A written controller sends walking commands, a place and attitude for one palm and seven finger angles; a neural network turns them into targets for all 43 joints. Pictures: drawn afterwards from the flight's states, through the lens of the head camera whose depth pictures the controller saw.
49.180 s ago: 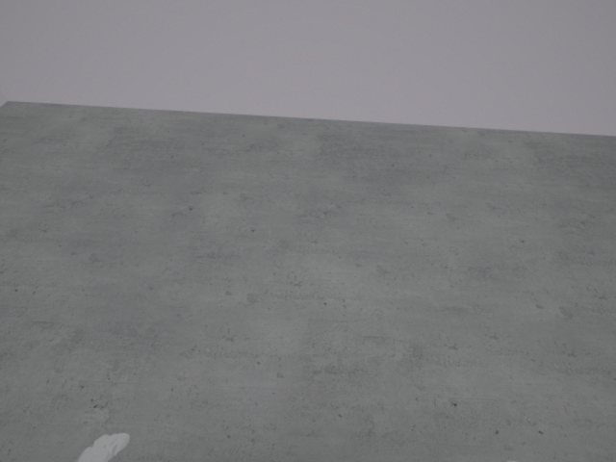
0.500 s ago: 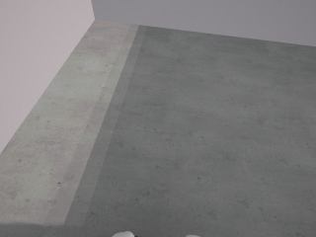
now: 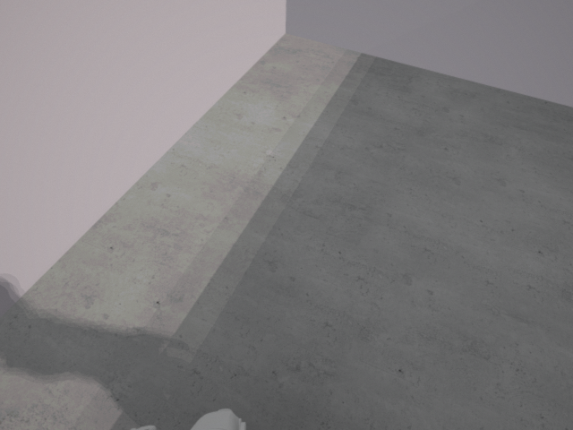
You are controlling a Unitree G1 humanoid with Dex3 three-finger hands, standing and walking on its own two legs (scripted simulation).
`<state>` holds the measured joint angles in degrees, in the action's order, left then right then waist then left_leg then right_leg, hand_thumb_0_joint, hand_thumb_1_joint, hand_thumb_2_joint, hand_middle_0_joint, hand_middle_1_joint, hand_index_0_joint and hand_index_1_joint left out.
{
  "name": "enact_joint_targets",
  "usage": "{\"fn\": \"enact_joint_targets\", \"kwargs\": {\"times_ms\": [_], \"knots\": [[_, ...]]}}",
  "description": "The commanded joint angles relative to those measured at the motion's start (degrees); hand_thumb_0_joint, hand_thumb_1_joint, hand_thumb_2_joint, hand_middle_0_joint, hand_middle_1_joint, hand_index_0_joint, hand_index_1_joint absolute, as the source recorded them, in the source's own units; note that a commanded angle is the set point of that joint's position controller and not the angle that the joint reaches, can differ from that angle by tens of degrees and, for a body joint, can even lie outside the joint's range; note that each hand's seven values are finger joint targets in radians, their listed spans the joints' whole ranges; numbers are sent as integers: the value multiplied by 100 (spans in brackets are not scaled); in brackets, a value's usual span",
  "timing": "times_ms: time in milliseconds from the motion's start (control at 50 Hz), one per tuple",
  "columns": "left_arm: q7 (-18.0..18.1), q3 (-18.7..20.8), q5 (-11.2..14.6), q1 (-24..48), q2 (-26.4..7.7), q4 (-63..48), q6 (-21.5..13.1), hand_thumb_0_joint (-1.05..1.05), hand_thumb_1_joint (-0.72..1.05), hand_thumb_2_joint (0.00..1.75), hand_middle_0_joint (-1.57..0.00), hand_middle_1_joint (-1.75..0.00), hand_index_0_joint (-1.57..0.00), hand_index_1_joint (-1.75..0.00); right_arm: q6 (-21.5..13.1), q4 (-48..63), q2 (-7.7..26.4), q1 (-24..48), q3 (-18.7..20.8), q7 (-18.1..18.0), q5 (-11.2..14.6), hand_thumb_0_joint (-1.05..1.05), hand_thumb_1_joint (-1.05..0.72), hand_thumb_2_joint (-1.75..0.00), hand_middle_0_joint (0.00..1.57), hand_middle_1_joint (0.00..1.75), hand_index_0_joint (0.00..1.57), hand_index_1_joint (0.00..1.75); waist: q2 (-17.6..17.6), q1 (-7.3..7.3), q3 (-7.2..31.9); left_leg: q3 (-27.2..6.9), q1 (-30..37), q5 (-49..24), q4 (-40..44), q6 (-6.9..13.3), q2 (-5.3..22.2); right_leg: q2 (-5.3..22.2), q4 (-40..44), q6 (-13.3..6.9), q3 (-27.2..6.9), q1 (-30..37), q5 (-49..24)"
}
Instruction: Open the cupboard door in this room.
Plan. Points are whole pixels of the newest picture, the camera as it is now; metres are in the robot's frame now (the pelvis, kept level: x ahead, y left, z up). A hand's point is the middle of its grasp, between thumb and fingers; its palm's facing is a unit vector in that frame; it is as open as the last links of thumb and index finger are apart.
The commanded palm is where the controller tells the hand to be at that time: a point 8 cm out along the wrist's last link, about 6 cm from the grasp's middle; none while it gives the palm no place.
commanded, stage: turn to face it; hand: left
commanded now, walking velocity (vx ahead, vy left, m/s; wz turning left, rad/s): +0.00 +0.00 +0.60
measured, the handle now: out of the picture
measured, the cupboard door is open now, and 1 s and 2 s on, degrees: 45 45 45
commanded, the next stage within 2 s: none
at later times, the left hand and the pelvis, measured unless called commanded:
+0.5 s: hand out of the picture +0.06 +0.19 -0.15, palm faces +0.28 -0.90 -0.32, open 7.4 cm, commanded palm none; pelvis +0.02 -0.04 -0.01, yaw +17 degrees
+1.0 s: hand out of the picture -0.04 +0.18 -0.17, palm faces +0.59 -0.76 -0.27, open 7.4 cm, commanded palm none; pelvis +0.03 -0.04 -0.01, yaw +35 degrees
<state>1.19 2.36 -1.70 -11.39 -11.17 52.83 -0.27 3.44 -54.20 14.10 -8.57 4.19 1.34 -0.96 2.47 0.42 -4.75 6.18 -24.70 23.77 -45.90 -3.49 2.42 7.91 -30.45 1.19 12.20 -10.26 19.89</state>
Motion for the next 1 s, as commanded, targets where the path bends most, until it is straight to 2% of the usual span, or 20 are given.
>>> {"fn": "enact_joint_targets", "kwargs": {"times_ms": [0,20,40,60,80,140,320,380,400,420,440,500,580,660,760,780,800,820,880,980], "knots": [[5,361,61,-264,-1295,-272,-70,0,90,90,-20,-30,-20,-30,-198,515,391,-272,29,11,5,0,-90,-90,20,30,20,30,699,124,948,266,1083,-1155,1636,167,-273,1037,-687,-277,-286,410,-4360],[-18,337,103,-155,-1164,-400,-52,0,90,90,-20,-30,-20,-30,-242,413,819,-775,142,-11,-36,0,-90,-90,20,30,20,30,-144,426,1326,-407,2178,-2505,1970,419,329,836,-1637,-4,-103,-466,-3028],[-61,234,153,-31,-705,-642,-15,0,90,90,-20,-30,-20,-30,-282,389,1529,-1201,314,-61,-63,0,-90,-90,20,30,20,30,-2040,635,1473,-2868,2911,-4921,2231,1375,2091,-110,-3112,456,-144,-2152,1450],[-8,220,93,241,-827,-784,87,0,90,90,-20,-30,-20,-30,-227,274,1679,-1430,327,-120,-4,0,-90,-90,20,30,20,30,-1636,677,1655,-3065,2909,-5438,2185,1854,2407,-179,-3770,359,-1032,-2420,1948],[10,243,80,277,-847,-884,115,0,90,90,-20,-30,-20,-30,-221,385,1683,-1126,311,-131,-39,0,-90,-90,20,30,20,30,-1063,523,1342,-2680,2337,-3849,2332,1869,2358,-79,-3974,316,-1173,-2394,1695],[-44,293,38,268,-833,-570,204,0,90,90,-20,-30,-20,-30,-263,640,1161,-232,169,-222,-42,0,-90,-90,20,30,20,30,-1269,175,658,-2185,1226,-2375,2697,1256,1386,-127,-3836,351,-1347,-2278,570],[-66,248,69,110,-701,-626,195,0,90,90,-20,-30,-20,-30,-194,698,1201,-56,262,-151,-74,0,-90,-90,20,30,20,30,-1091,83,752,-2340,877,-1228,2701,1195,975,-603,-1519,277,-1052,-1205,456],[-39,291,90,-448,-791,-531,131,0,90,90,-20,-30,-20,-30,-147,804,1117,242,280,-135,-25,0,-90,-90,20,30,20,30,-1036,-208,780,-2347,143,-1134,2274,970,676,-748,-55,196,-976,31,-263],[-4,360,45,-734,-1092,-509,72,0,90,90,-20,-30,-20,-30,-136,878,902,357,264,-116,27,0,-90,-90,20,30,20,30,-395,-384,794,-1999,-460,-659,1584,672,238,-225,943,67,-1518,645,-123],[49,478,-49,-802,-1662,-534,15,0,90,90,-20,-30,-20,-30,-137,989,414,272,196,-91,60,0,-90,-90,20,30,20,30,1513,-447,773,-890,-1401,592,-33,153,-658,1456,1830,-532,-3406,964,302],[75,423,-3,-570,-1732,-636,25,0,90,90,-20,-30,-20,-30,-147,1009,648,420,219,-57,12,0,-90,-90,20,30,20,30,1593,-423,622,-880,-1183,1140,-1473,159,-450,2115,1899,-932,-3661,110,-152],[90,278,44,271,-1083,-822,16,0,90,90,-20,-30,-20,-30,-26,671,546,15,236,15,-8,0,-90,-90,20,30,20,30,1176,104,532,-810,-986,165,-2557,49,-88,1148,1362,-758,-2098,-161,-1337],[94,254,48,-332,-1020,-614,-65,0,90,90,-20,-30,-20,-30,-52,678,285,332,83,37,39,0,-90,-90,20,30,20,30,857,-151,720,-371,-904,172,-1296,-114,-86,1008,771,-717,-1172,971,-3896],[85,329,15,-635,-1237,-450,-54,0,90,90,-20,-30,-20,-30,-83,715,171,549,5,52,56,0,-90,-90,20,30,20,30,881,-314,729,-66,-443,196,-146,-67,-131,1189,545,-748,-981,1150,-4339],[15,407,64,-361,-1323,-455,-7,0,90,90,-20,-30,-20,-30,-158,630,380,31,38,19,33,0,-90,-90,20,30,20,30,673,20,833,106,1114,-915,1671,149,-251,1159,-297,-363,-495,316,-3587],[-7,382,101,-281,-1193,-526,19,0,90,90,-20,-30,-20,-30,-203,534,716,-403,125,1,2,0,-90,-90,20,30,20,30,-12,269,1122,-419,2079,-1864,2159,346,191,985,-1165,-84,-272,-412,-2698],[-47,280,136,-118,-783,-739,54,0,90,90,-20,-30,-20,-30,-229,513,1371,-787,308,-35,-41,0,-90,-90,20,30,20,30,-1846,492,1234,-2641,2868,-3676,2430,1100,1803,76,-2536,383,-139,-2075,997],[-14,229,91,297,-757,-916,141,0,90,90,-20,-30,-20,-30,-174,388,1617,-1087,350,-104,-26,0,-90,-90,20,30,20,30,-1719,616,1206,-3124,2672,-4514,2445,1733,2297,-118,-3326,371,-830,-2522,1920],[-30,311,38,392,-835,-724,225,0,90,90,-20,-30,-20,-30,-220,598,1192,-328,227,-211,-50,0,-90,-90,20,30,20,30,-1399,237,697,-2491,1502,-2292,2791,1380,1505,-53,-3751,324,-1336,-2439,703],[-83,288,62,99,-780,-576,245,0,90,90,-20,-30,-20,-30,-258,678,1087,-35,176,-205,-43,0,-90,-90,20,30,20,30,-998,15,693,-2016,1284,-1925,2766,1209,1046,-279,-2759,348,-1226,-1881,364]]}}
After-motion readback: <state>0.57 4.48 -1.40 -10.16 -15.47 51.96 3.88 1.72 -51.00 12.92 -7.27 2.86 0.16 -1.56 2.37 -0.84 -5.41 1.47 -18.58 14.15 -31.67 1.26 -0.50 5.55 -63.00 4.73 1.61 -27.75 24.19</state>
